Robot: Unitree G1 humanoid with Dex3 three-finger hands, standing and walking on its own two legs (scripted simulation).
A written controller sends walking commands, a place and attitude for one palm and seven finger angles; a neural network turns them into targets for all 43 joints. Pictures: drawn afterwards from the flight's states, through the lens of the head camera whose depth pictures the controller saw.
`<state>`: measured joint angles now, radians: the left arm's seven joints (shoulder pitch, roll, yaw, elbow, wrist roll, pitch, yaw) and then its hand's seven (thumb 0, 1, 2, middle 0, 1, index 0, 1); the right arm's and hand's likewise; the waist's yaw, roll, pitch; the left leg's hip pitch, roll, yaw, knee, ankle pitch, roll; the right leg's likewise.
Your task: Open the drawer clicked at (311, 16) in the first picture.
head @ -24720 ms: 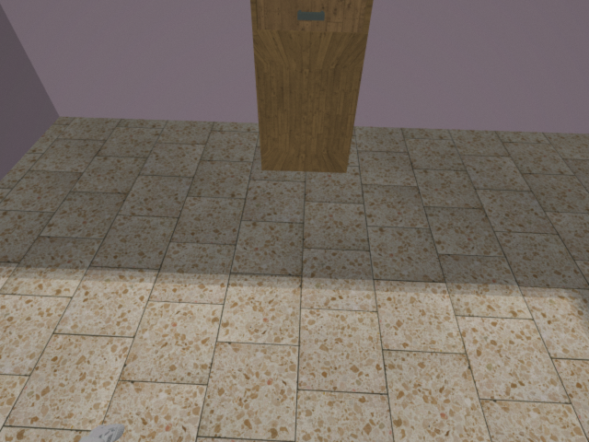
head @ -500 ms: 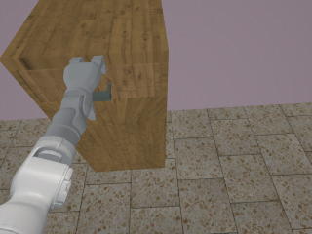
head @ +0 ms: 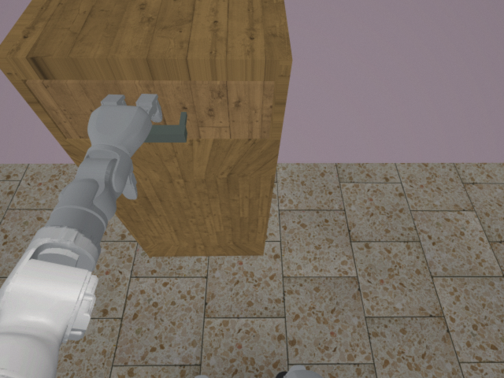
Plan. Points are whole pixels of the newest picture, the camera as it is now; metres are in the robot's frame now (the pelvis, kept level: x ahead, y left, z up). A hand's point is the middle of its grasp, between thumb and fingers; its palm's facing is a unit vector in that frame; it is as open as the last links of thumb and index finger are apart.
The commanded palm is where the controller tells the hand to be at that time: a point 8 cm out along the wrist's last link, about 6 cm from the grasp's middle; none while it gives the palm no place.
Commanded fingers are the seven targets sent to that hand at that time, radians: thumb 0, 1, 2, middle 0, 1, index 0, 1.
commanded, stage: lower the fingers behind the handle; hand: left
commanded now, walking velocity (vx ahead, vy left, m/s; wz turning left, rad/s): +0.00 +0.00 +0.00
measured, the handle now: (159, 125) +0.54 +0.16 +0.04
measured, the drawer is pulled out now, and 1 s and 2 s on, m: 0.00 0.00 0.00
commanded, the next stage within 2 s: close the thumb around the handle in 0.94 s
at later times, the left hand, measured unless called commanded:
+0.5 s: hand (140, 157) +0.48 +0.19 +0.02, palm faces -0.08 +0.00 -1.00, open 13.9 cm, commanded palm +0.46 +0.18 +0.08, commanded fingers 0.00 -0.50 0.30 -0.30 -1.20 -0.30 -1.20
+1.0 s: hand (141, 156) +0.49 +0.19 +0.02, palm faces -0.07 -0.01 -1.00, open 13.9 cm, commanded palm +0.46 +0.19 +0.08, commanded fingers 0.00 -0.50 0.30 -0.30 -1.20 -0.30 -1.20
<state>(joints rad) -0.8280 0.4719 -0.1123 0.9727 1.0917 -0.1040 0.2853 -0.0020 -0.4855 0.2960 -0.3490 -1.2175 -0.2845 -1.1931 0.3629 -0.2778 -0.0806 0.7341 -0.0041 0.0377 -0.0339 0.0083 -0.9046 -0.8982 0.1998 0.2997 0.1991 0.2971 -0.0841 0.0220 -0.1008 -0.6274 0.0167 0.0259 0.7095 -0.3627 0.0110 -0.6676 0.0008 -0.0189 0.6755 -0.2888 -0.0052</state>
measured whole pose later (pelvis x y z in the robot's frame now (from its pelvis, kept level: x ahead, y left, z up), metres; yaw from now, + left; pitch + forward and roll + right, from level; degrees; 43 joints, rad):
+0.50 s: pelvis +0.01 +0.01 +0.00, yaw -1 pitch +17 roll -1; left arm -0.83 0.40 -0.14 1.04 1.09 0.00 0.29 0.00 -0.49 0.30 -0.27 -1.20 -0.31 -1.21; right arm 0.32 -0.23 -0.05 0.69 -0.01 0.07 -0.01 0.01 -0.90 -0.90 0.20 0.30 0.20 0.30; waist -0.08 0.03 -0.12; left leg -0.65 0.01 0.04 0.74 -0.39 0.03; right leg -0.69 -0.01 0.00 0.71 -0.31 0.01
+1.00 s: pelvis +0.01 +0.00 -0.01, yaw -1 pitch +17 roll -1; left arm -0.80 0.43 -0.08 1.04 1.08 -0.01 0.30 0.00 -0.49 0.30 -0.31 -1.19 -0.30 -1.20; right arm 0.34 -0.24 -0.05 0.71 -0.01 0.07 -0.02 0.01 -0.90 -0.90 0.20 0.30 0.20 0.30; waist -0.11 0.04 -0.13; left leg -0.66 0.03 0.04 0.75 -0.40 0.01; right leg -0.71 0.01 0.00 0.72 -0.32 0.00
